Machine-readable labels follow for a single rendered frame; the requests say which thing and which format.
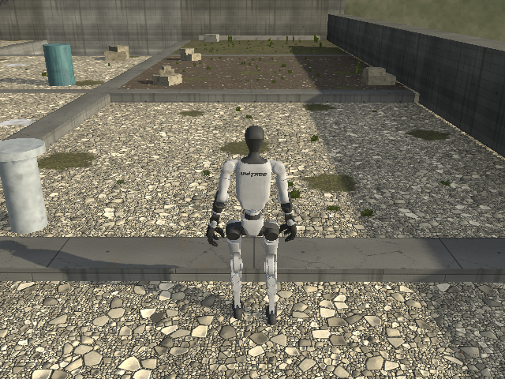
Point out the left robot upper arm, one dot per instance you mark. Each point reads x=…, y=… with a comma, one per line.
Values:
x=229, y=166

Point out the right robot thigh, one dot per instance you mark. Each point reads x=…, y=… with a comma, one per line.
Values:
x=271, y=240

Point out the right robot forearm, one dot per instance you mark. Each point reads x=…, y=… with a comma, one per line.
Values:
x=288, y=212

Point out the left robot forearm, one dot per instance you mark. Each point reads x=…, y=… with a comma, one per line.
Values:
x=216, y=212

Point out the right robot upper arm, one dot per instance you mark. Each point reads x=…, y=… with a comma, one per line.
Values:
x=278, y=168

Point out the right robot foot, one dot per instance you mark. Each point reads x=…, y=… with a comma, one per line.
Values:
x=271, y=318

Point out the left robot hand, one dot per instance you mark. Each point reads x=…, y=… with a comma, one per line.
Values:
x=211, y=235

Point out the right robot hand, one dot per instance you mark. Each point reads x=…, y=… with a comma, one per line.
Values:
x=291, y=229

